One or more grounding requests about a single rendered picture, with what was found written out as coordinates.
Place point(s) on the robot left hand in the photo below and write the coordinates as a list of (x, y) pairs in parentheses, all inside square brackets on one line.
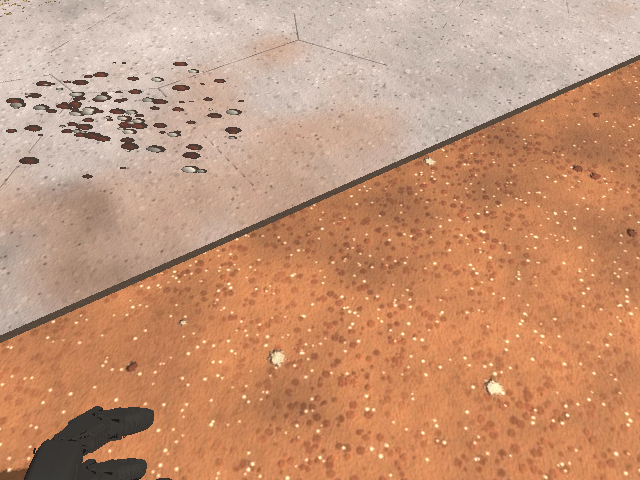
[(61, 457)]

